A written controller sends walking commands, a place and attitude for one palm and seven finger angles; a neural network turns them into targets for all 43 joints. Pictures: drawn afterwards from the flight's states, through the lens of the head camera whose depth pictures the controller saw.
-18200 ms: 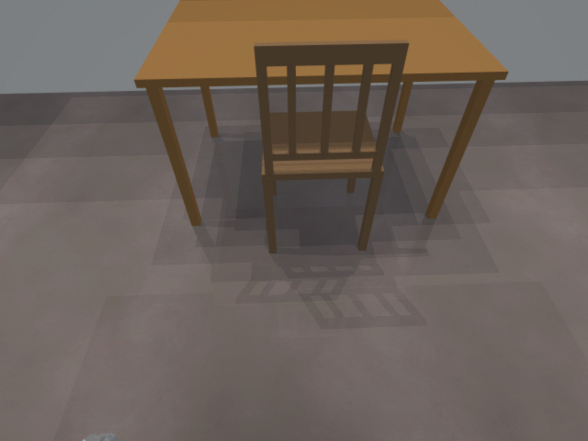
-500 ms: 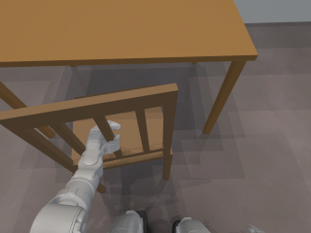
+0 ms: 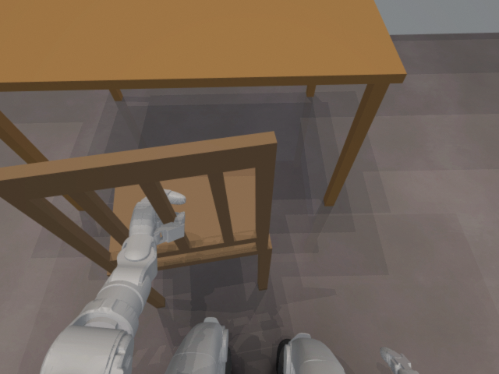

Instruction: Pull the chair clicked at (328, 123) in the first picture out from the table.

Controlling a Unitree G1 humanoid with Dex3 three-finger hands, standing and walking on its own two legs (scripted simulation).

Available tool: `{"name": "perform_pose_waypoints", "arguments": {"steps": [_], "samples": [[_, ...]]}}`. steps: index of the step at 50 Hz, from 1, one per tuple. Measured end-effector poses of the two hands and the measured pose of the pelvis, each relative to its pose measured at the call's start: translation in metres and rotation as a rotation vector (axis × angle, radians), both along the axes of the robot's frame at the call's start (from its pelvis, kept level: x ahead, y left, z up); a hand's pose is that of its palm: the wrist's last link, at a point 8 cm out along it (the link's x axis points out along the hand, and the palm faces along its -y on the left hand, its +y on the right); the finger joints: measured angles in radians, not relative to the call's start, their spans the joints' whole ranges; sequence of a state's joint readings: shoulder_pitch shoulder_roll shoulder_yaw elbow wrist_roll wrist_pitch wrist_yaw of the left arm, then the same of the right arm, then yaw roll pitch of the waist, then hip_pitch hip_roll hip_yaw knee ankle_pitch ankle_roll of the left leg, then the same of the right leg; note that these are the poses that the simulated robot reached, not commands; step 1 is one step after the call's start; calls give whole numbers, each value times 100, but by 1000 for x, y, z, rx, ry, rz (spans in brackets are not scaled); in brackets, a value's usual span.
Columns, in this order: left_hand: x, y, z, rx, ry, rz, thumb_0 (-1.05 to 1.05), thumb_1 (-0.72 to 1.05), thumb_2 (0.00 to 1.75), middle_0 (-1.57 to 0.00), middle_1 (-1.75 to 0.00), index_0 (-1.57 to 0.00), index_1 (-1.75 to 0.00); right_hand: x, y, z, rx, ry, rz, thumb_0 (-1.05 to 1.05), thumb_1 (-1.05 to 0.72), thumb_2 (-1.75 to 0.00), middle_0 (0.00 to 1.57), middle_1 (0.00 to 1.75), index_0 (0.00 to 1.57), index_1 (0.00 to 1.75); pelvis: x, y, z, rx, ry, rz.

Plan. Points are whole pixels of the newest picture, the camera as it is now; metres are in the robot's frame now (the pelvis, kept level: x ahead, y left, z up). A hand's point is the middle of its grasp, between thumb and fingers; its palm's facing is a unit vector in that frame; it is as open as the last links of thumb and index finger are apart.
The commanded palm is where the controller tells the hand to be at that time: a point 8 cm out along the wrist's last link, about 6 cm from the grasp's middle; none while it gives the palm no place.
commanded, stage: step backward, pulling the chair out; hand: left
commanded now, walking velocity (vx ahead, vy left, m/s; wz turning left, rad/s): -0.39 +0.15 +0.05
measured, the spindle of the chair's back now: (169, 218) +0.38 +0.17 -0.07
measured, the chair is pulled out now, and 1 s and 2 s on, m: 0.22 0.30 0.34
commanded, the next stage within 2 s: none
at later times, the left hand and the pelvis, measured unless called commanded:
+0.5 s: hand (167, 244) +0.32 +0.16 -0.05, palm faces -0.01 -0.98 -0.18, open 5.6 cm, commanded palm +0.31 +0.22 -0.05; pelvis -0.05 +0.04 +0.00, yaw +2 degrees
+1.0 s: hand (160, 266) +0.28 +0.17 -0.05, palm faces +0.02 -0.98 -0.18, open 5.6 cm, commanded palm +0.28 +0.22 -0.05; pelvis -0.09 +0.03 +0.01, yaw +2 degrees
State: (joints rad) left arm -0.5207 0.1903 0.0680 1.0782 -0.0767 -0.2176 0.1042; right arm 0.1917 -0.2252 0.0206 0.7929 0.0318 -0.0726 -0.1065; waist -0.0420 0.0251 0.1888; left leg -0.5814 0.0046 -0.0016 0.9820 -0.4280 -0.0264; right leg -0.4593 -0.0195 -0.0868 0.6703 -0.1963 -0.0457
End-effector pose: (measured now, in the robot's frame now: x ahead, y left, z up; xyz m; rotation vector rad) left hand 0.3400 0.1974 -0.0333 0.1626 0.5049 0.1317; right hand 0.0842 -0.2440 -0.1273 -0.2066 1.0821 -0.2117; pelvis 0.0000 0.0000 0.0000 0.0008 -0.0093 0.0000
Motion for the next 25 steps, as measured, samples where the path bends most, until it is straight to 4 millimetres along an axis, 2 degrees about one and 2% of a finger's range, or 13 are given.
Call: {"name": "perform_pose_waypoints", "arguments": {"steps": [5, 10, 15, 20, 25], "samples": [[-8, 0, 1, -15, 19, 0, 6, 63, 80, -32, -119, -50, -145, -15, -11, 9, -45, 53, 3, 1, -91, -90, 21, 30, 21, 30, -5, 9, 9, 34, 36, 23], [-10, 6, 0, -25, 14, -64, 5, 64, 77, -29, -123, -50, -145, -24, -12, 17, -125, 71, 10, 1, -91, -90, 21, 30, 20, 30, -17, 30, 7, 25, 85, 60], [-16, 12, 0, -25, 11, -117, 4, 65, 75, -27, -124, -50, -145, -34, 6, 22, -118, 68, -10, 1, -91, -90, 20, 30, 20, 30, -31, 42, 9, 28, 65, 35], [-23, 15, 0, -11, -2, -116, 4, 63, 77, -30, -124, -50, -145, -45, 30, 11, -29, 69, -17, 1, -91, -90, 21, 30, 20, 30, -39, 38, 5, -7, 50, 26], [-33, 16, 0, -8, -1, -102, 4, 62, 79, -31, -124, -50, -145, -62, 40, 5, 5, 77, -39, 1, -91, -90, 21, 30, 21, 30, -54, 37, 3, 8, 62, 27]]}}
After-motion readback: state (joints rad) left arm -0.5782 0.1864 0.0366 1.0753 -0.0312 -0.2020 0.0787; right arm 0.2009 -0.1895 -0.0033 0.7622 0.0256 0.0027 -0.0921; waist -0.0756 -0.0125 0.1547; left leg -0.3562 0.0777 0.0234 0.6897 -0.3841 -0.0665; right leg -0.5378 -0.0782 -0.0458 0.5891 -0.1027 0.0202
